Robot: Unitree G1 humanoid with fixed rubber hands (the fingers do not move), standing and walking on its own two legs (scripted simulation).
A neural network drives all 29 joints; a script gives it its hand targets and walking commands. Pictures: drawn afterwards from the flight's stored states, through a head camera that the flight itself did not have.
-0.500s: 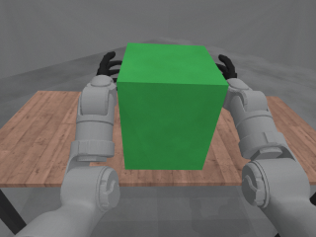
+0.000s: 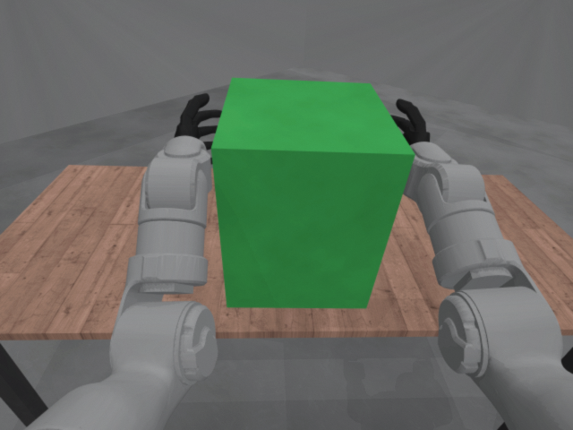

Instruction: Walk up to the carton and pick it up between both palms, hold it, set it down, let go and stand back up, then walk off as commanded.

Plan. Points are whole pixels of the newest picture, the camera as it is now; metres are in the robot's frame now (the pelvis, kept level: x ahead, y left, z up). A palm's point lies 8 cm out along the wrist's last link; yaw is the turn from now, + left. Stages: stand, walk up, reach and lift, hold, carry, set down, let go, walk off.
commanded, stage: hold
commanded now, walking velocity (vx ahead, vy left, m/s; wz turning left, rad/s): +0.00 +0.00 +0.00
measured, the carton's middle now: (299, 193) +0.39 +0.00 +0.21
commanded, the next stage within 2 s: none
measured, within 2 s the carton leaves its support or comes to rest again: neither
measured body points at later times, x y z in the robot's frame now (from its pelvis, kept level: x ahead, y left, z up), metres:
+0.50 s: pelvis +0.00 +0.00 +0.00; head -0.08 +0.03 +0.44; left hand +0.39 +0.15 +0.28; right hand +0.40 -0.14 +0.28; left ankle +0.07 +0.08 -0.74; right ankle +0.03 -0.16 -0.74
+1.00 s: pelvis +0.00 +0.00 +0.00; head -0.08 +0.03 +0.44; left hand +0.39 +0.15 +0.28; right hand +0.40 -0.14 +0.28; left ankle +0.07 +0.08 -0.74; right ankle +0.03 -0.16 -0.74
